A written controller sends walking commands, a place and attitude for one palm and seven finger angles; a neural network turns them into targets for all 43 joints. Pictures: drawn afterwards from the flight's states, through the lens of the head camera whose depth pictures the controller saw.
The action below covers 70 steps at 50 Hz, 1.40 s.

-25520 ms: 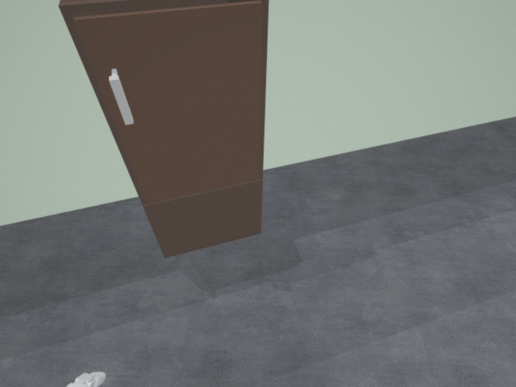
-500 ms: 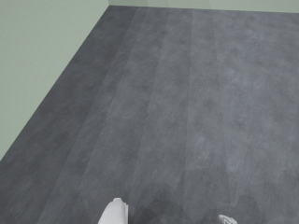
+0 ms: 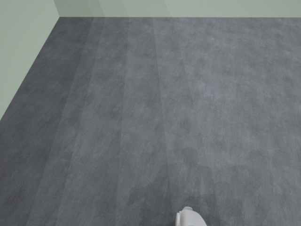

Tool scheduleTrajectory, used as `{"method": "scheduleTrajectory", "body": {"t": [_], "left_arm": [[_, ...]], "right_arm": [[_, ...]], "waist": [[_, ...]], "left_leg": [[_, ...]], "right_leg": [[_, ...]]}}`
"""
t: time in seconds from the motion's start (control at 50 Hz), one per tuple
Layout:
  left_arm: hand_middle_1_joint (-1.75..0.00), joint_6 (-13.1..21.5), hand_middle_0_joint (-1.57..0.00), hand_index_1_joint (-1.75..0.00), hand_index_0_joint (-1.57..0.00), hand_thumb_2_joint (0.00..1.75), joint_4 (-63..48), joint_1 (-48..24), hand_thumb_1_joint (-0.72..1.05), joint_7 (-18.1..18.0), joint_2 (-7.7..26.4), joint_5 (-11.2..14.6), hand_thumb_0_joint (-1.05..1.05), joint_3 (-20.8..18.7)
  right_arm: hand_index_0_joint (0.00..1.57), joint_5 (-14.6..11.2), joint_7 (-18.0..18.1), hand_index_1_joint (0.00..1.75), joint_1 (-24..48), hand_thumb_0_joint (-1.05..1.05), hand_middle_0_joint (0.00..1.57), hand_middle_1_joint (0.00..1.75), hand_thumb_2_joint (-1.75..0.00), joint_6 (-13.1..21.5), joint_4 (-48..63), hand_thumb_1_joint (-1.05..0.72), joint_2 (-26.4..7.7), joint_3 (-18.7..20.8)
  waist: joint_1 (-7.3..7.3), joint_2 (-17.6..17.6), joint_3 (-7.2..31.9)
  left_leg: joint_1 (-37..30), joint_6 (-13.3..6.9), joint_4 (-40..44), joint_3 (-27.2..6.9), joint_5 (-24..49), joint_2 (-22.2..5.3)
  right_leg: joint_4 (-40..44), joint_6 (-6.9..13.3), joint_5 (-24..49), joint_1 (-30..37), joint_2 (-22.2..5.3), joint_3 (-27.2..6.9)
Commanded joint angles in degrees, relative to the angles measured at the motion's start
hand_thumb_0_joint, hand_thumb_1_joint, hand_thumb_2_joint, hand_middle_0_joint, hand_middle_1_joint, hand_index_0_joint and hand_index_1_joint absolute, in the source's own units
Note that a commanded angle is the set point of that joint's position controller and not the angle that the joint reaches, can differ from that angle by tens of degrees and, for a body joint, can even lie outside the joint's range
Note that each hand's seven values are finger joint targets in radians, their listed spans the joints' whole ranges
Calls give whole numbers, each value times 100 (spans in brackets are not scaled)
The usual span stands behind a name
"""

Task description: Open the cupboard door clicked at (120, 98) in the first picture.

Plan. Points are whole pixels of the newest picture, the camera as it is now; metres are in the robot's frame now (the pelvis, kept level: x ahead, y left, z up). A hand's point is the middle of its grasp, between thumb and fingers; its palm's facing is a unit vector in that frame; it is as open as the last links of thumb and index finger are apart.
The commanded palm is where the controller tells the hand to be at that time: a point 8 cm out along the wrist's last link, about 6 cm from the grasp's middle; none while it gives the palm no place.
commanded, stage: turn to face it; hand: left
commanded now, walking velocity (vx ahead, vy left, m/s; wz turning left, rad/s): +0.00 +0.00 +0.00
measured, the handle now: out of the picture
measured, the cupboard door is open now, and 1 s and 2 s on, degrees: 43 43 43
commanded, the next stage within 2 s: none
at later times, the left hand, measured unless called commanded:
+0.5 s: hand (112, 188) +0.25 +0.14 -0.17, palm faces +0.20 -0.97 -0.13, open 7.2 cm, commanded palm none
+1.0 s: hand (102, 207) +0.19 +0.16 -0.16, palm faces +0.45 -0.83 -0.33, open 7.4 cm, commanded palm none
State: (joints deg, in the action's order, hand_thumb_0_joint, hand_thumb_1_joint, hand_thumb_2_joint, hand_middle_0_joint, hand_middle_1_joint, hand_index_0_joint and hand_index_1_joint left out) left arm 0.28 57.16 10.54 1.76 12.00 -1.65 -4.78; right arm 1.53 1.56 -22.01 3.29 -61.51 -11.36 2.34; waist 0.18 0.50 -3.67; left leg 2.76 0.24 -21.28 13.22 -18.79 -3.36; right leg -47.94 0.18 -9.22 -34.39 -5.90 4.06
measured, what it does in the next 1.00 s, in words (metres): walks ahead, turning left: right foot, then left foot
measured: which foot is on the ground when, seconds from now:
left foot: down 0.00-0.12, up 0.14-0.52, down 0.54-0.94, up 0.96-1.00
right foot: up 0.00-0.10, down 0.12-0.54, up 0.56-0.92, down 0.94-1.00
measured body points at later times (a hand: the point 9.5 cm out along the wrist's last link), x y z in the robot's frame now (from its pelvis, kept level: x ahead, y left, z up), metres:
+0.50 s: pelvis +0.16 -0.04 -0.01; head +0.19 -0.01 +0.44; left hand +0.24 +0.19 -0.16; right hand +0.25 -0.27 -0.15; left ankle +0.18 +0.08 -0.72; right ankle +0.16 -0.13 -0.74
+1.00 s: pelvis +0.21 -0.08 -0.01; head +0.26 -0.07 +0.43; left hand +0.17 +0.21 -0.13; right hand +0.39 -0.28 -0.17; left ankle +0.17 +0.07 -0.71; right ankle +0.25 -0.19 -0.74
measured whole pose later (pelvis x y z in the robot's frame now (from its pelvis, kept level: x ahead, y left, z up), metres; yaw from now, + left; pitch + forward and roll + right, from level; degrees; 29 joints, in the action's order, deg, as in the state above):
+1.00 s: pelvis +0.21 -0.08 -0.01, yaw +28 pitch +2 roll +1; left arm -0.7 51.3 9.3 -1.2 13.6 -1.2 -3.1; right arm 0.9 -0.5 -10.0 -4.2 -53.4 -14.6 4.8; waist 0.4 -2.4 -4.4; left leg 27.7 1.9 -46.5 -4.3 -24.6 1.1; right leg -34.2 -0.5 -18.5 -16.9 -3.2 3.1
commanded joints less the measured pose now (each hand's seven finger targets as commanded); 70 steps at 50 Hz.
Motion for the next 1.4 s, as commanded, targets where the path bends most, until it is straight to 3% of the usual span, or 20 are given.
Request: {"method": "scheduleTrajectory", "body": {"t": [0.0,0.06,0.08,0.1,0.12,0.24,0.48,0.5,0.52,0.54,0.62,0.88,0.9,0.92,0.94,1.04,1.22,1.26,1.3,1.38], "left_arm": [[-30,65,-20,-30,-20,90,-483,-497,90,110,-19,20,0,80],[-30,233,-20,-30,-20,90,-48,860,90,-26,288,2,0,82],[-30,331,-20,-30,-20,90,218,1656,90,-120,805,-37,0,-31],[-30,367,-20,-30,-20,90,319,2057,90,-169,1385,31,0,-141],[-30,343,-20,-30,-20,90,200,1712,90,-226,1392,143,0,-57],[-30,268,-20,-30,-20,90,-276,-20,90,-329,542,97,0,181],[-30,97,-20,-30,-20,90,-481,-78,90,-324,681,38,0,-96],[-30,52,-20,-30,-20,90,-554,-88,90,-306,646,73,0,-92],[-30,9,-20,-30,-20,90,-747,-10,90,-270,341,140,0,-45],[-30,-52,-20,-30,-20,90,-985,-446,90,-290,372,94,0,29],[-30,-109,-20,-30,-20,90,-844,-409,90,-245,491,22,0,-53],[-30,-97,-20,-30,-20,90,-757,425,90,-264,689,125,0,-17],[-30,-48,-20,-30,-20,90,-723,688,90,-308,1002,75,0,-85],[-30,-2,-20,-30,-20,90,-757,769,90,-360,1605,-29,0,-206],[-30,-17,-20,-30,-20,90,-859,571,90,-383,1672,7,0,-141],[-30,48,-20,-30,-20,90,-991,-43,90,-369,930,37,0,39],[-30,59,-20,-30,-20,90,-751,640,90,-335,1345,13,0,-139],[-30,51,-20,-30,-20,90,-824,408,90,-292,1250,89,0,-124],[-30,-55,-20,-30,-20,90,-1290,-140,90,-275,668,112,0,43],[-30,-211,-20,-30,-20,90,-1034,-183,90,-261,790,51,0,-44]], "right_arm": [[20,33,5,30,-408,0,20,30,-90,60,231,-90,-690,80],[20,-42,-4,30,-372,0,20,30,-90,25,134,-90,-713,21],[20,-129,-46,30,-403,0,20,30,-90,40,142,-90,-531,-13],[20,-234,-15,30,-887,0,20,30,-90,6,206,-90,-245,-33],[20,-244,7,30,-679,0,20,30,-90,-94,227,-90,-455,-27],[20,-123,-68,30,-375,0,20,30,-90,-443,93,-90,38,-43],[20,-30,-237,30,442,0,20,30,-90,-474,778,-90,-253,156],[20,-4,-236,30,121,0,20,30,-90,-442,741,-90,-522,230],[20,54,-194,30,-178,0,20,30,-90,-374,791,-90,-1176,364],[20,33,-95,30,-345,0,20,30,-90,-403,757,-90,-1480,405],[20,-10,10,30,576,0,20,30,-90,-324,1058,-90,-1192,314],[20,-52,-129,30,1385,0,20,30,-90,-520,1316,-90,-1402,494],[20,-100,-153,30,1456,0,20,30,-90,-537,1403,-90,-1145,461],[20,-124,-191,30,1497,0,20,30,-90,-542,1551,-90,-710,392],[20,-69,-221,30,1694,0,20,30,-90,-532,1599,-90,-935,419],[20,-68,-325,30,1513,0,20,30,-90,-653,1316,-90,-718,346],[20,-111,-324,30,1820,0,20,30,-90,-524,1432,-90,-618,202],[20,-65,-302,30,1122,0,20,30,-90,-468,1272,-90,-997,319],[20,-62,-196,30,268,0,20,30,-90,-469,1089,-90,-2001,564],[20,-17,-86,30,1402,0,20,30,-90,-462,1368,-90,-1490,413]], "waist": [[143,-784,-323],[-485,-351,494],[-800,433,1218],[-687,1795,2217],[-610,1224,2174],[192,603,604],[225,372,444],[400,-366,655],[490,-2204,823],[652,-2026,963],[189,-1317,889],[-165,-1002,817],[-307,-149,829],[-387,1770,686],[-396,1829,514],[80,1348,321],[-164,1131,765],[266,445,1119],[694,-1687,1342],[188,-1287,475]], "left_leg": [[326,-542,454,-248,3227,-1404],[629,-310,-1291,-243,4511,-1175],[1652,-62,-2700,-53,3036,-682],[2494,175,-4661,-330,-1736,206],[2380,88,-5126,-1217,-1892,-67],[2160,267,-4317,-1150,-567,-394],[1539,193,-1373,-586,428,-142],[908,38,-749,-982,1444,-281],[276,-767,-153,-3203,3565,-1746],[192,-1443,19,-3982,4540,-2407],[616,-950,0,-2861,3066,-1475],[1880,-574,-386,-2873,1351,-626],[2602,-270,-933,-2594,473,-194],[3559,246,-2440,-1453,-1052,684],[3403,205,-3863,-1551,-1692,482],[3237,417,-4547,-1254,-591,117],[1804,255,-1345,-516,-205,398],[215,52,-318,-837,1445,125],[-840,-1431,-267,-3700,5422,-2185],[912,-981,112,-2722,2184,-1247]], "right_leg": [[769,129,95,500,257,326],[1670,347,609,2782,577,341],[1660,618,2230,4354,-397,-618],[2032,1337,3980,5369,-2226,-2535],[2479,1469,3465,4646,-2256,-2275],[2983,763,3029,2148,-1444,-12],[1808,376,1262,2245,-1488,800],[979,102,692,1857,-1206,987],[-448,-421,-2032,568,-316,1083],[-1600,-473,-3284,86,83,232],[-2386,-503,-1618,-131,7,-501],[1889,-450,-707,2522,558,-86],[2819,-282,-797,3229,-40,-632],[3541,314,-1006,3436,-1721,-2423],[3549,736,-359,2570,-2354,-2683],[2707,485,2087,2686,-1179,-437],[1620,355,3645,3389,-1418,179],[418,-66,2711,2419,-1210,559],[-1761,-561,-2952,-30,-55,125],[-1845,-521,-1793,243,-139,-464]]}}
